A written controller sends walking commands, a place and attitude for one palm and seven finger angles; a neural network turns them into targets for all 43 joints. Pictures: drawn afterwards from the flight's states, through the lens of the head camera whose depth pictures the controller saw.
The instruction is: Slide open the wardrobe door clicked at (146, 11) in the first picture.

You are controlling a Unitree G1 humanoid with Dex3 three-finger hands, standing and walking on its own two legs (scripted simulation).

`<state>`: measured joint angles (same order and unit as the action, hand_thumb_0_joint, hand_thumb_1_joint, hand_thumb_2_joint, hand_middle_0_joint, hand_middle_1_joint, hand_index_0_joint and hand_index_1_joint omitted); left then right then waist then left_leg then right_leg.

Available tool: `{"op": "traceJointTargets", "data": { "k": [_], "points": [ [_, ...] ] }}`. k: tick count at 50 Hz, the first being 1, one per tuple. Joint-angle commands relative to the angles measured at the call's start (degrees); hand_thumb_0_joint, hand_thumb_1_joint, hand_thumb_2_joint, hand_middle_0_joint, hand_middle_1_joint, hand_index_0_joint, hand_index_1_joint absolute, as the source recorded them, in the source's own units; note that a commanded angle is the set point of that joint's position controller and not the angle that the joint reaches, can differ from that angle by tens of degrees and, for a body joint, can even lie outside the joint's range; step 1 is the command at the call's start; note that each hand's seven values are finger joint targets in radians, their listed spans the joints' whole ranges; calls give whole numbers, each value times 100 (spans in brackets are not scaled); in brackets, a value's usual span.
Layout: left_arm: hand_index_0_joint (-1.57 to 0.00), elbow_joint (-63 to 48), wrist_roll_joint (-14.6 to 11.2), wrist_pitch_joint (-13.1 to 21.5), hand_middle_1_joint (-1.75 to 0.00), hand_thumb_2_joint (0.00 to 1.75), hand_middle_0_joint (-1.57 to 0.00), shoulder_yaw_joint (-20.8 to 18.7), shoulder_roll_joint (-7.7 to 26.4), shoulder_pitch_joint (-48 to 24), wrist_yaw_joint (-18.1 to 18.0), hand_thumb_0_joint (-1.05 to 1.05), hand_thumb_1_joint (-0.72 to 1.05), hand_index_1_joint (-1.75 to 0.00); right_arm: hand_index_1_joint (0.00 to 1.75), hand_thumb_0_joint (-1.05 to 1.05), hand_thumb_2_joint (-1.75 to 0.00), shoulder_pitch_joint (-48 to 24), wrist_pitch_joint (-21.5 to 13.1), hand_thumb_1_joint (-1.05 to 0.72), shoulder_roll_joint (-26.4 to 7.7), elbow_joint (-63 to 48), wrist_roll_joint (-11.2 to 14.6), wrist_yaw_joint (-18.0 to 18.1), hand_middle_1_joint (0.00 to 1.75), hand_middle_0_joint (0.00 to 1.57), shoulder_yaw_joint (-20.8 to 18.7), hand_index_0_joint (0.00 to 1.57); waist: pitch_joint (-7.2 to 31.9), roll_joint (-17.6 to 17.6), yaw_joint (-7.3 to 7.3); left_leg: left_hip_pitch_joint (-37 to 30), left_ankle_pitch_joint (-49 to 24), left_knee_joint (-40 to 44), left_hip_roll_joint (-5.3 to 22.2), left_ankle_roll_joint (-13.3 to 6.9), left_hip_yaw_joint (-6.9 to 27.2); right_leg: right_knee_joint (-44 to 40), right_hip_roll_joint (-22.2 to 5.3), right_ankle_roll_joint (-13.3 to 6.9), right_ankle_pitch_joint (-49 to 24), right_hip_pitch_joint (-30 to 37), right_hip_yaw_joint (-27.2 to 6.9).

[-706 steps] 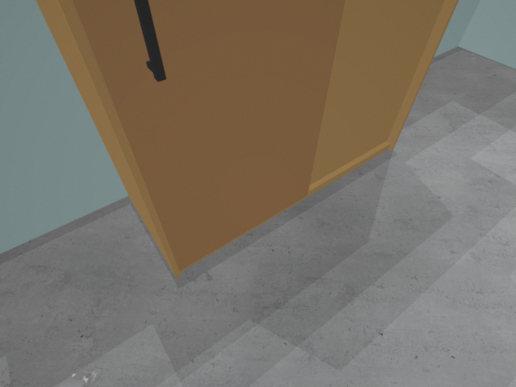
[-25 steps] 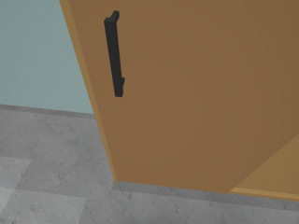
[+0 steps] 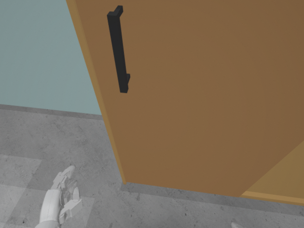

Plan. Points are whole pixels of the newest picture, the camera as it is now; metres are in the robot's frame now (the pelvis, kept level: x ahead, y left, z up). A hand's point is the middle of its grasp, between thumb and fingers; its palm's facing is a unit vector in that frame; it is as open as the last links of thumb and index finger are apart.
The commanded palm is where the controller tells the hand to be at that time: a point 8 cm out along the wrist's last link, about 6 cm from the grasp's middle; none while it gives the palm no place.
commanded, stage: raise the hand with hooked fingers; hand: left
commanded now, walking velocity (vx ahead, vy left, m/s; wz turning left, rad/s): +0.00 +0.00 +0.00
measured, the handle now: (121, 53) +0.46 +0.10 +0.24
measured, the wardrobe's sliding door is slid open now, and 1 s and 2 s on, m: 0.00 0.00 0.00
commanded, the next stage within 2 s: move the hooked fingers beside the handle in 1.94 s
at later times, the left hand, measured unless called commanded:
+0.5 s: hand (62, 193) +0.19 +0.21 +0.05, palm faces -0.08 -0.99 -0.08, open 10.1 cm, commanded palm +0.15 +0.27 +0.07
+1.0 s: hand (19, 155) +0.22 +0.27 +0.16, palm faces +0.01 -0.99 -0.11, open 13.0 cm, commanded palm +0.19 +0.31 +0.18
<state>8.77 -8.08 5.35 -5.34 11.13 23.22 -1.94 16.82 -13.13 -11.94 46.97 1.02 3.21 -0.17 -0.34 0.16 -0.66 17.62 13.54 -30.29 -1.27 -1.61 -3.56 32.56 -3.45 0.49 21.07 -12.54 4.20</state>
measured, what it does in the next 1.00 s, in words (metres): stands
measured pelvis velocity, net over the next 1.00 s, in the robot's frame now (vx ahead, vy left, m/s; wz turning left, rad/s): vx -0.02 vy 0.01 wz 0.01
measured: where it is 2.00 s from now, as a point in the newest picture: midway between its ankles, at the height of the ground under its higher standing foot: outside the picture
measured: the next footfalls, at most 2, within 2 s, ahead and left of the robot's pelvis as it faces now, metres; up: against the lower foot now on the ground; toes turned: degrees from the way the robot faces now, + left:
none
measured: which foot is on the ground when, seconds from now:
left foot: down 0.00-1.00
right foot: down 0.00-1.00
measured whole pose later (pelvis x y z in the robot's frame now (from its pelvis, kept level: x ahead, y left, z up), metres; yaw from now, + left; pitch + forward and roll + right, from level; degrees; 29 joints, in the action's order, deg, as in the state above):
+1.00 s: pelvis -0.02 +0.01 +0.00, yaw +0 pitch -2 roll -2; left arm -3.2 -20.6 -2.0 -23.6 24.6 4.7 25.4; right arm 12.2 -18.1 -14.8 35.0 3.7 5.9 4.1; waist 0.5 -1.8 3.2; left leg 17.5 13.6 -32.9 0.3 -2.4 -2.4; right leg 29.5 -1.6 0.9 17.7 -9.7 5.1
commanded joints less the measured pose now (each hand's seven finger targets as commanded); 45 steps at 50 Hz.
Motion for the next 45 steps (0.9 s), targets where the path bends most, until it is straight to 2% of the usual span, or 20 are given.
{"op": "traceJointTargets", "data": {
  "k": [1,3,4,5,7,9,10,12,14,16,17,19,22,24,27,29,32,33,36,45],
  "points": [
    [-22,443,-438,1489,-43,81,-22,-549,87,1244,1109,0,69,-43,30,0,-90,-830,-312,-90,-942,-1264,-30,-61,30,20,-468,20,137,1529,203,714,-677,-691,194,220,395,396,454,-113,-961,-1788,336],
    [-22,565,-692,2216,-47,79,-22,-742,331,1272,2014,0,64,-47,30,0,-90,-1121,-314,-90,-1008,-1639,43,-171,30,20,-527,20,394,1327,303,1386,-260,-1174,116,242,264,798,349,-149,-841,-1968,79],
    [-22,690,-788,2394,-48,78,-22,-1242,863,1305,2451,0,62,-48,30,0,-90,-1110,-294,-90,-1078,-1810,98,-228,30,20,-549,20,499,738,396,1418,-313,-1312,90,249,224,886,244,-223,-988,-1799,-129],
    [-22,301,-944,2442,-50,77,-22,-1493,1188,1088,2775,0,60,-50,30,0,-90,-1152,-285,-90,-1102,-2075,127,-226,30,20,-533,20,935,413,429,1429,-276,-1411,32,208,147,895,194,-210,-937,-1603,-274],
    [-22,-442,-1276,2192,-53,75,-22,-1892,1518,616,2984,0,55,-53,30,0,-90,-1210,-269,-90,-1025,-2475,203,-121,30,20,-493,20,1459,194,460,1380,-107,-1487,0,120,45,745,178,-102,-554,-1447,-517],
    [-23,-1080,-1525,2046,-55,73,-23,-2130,1724,-35,2859,0,50,-55,30,0,-90,-998,-240,-90,-976,-2548,185,0,30,20,-426,20,1408,59,345,1412,186,-1583,51,87,144,543,170,-8,-2,-1581,-772],
    [-23,-1616,-1580,2109,-57,72,-23,-2025,1663,-486,2768,0,48,-57,30,0,-90,-924,-259,-90,-941,-2581,183,48,30,20,-407,20,1389,-81,211,1272,245,-1603,91,55,194,450,174,19,173,-1670,-852],
    [-23,-2201,-1529,2284,-60,70,-23,-1785,1572,-1098,2587,0,43,-60,30,0,-90,-743,-334,-90,-891,-2465,158,138,30,20,-337,20,1221,-368,-18,1056,327,-1636,162,14,273,309,194,9,336,-1833,-901],
    [-24,-2410,-1382,2412,-63,68,-24,-1454,1638,-1950,2561,0,39,-63,30,0,-90,-614,-430,-90,-975,-2274,145,255,30,20,-265,20,899,-340,-288,992,465,-1638,229,-37,369,210,252,-17,588,-2029,-927],
    [-24,-2208,-1293,2346,-66,66,-24,-1204,1587,-1934,2677,0,34,-66,30,0,-90,-587,-583,-90,-1017,-2091,184,335,30,20,-229,20,803,-732,-311,749,526,-1494,241,-63,436,98,274,-70,637,-2045,-862],
    [-24,-2069,-1277,2230,-68,65,-24,-1163,1643,-1918,2756,0,32,-68,30,0,-90,-623,-655,-90,-1043,-2049,208,365,30,20,-214,20,728,-686,-316,722,577,-1406,250,-73,472,19,267,-55,654,-2019,-853],
    [-25,-1500,-1298,1840,-70,63,-25,-1484,1990,-1778,2898,0,27,-70,30,0,-90,-655,-715,-90,-1123,-1935,236,411,30,20,-187,20,648,-427,-175,777,508,-1295,252,-74,526,-158,220,-22,647,-1744,-945],
    [-25,-1521,-1349,1298,-75,60,-25,-1705,2141,-1627,2995,0,20,-75,30,0,-90,-802,-801,-90,-1064,-2014,246,387,30,20,-130,20,946,-609,47,451,213,-943,240,-75,549,-195,218,-38,186,-1323,-737],
    [-25,-1204,-1516,994,-78,58,-25,-2228,2359,-1293,2925,0,15,-78,30,0,-90,-866,-819,-90,-1035,-2024,238,343,30,20,-113,20,971,-201,240,474,-23,-851,238,-35,564,-257,216,3,-124,-974,-711],
    [-26,-1734,-1672,869,-82,55,-26,-2308,2183,-1205,2820,0,8,-82,30,0,-90,-894,-885,-90,-958,-2135,236,249,30,20,-68,20,1220,-296,328,130,-407,-615,225,-30,521,-150,297,-11,-832,-769,-397],
    [-26,-1618,-1686,740,-86,53,-26,-2406,2190,-1069,2774,0,4,-86,30,0,-90,-884,-935,-90,-982,-2146,215,193,30,20,-58,20,1130,-15,394,109,-570,-522,235,-21,523,-146,352,-15,-1152,-648,-317],
    [-27,-1949,-1629,597,-90,50,-27,-2119,2028,-1324,2791,0,-3,-90,30,0,-90,-821,-999,-90,-1008,-2145,267,174,30,20,-45,20,1077,-332,294,-191,-435,-318,240,-33,470,-199,416,-22,-1029,-844,-130],
    [-27,-2013,-1610,533,-92,49,-27,-2103,2036,-1428,2775,0,-6,-92,30,0,-90,-803,-1025,-90,-1014,-2143,272,184,30,20,-43,20,1076,-272,264,-274,-380,-245,246,-40,497,-225,428,-24,-964,-854,-82],
    [-27,-2358,-1532,359,-96,46,-27,-2266,2274,-1696,2731,0,-13,-96,30,0,-90,-779,-1046,-90,-1037,-2109,263,207,30,20,-31,20,1233,-402,306,-555,-587,-109,250,-41,528,-272,443,-68,-1161,-658,-20],
    [-29,-2513,-1445,-220,-110,37,-29,-2401,2598,-2858,2693,0,-34,-110,30,0,-90,-945,-873,-90,-991,-2019,296,304,30,20,135,20,862,-778,328,-1049,-459,452,261,30,714,-661,481,-152,-1010,-411,80]
  ]
}}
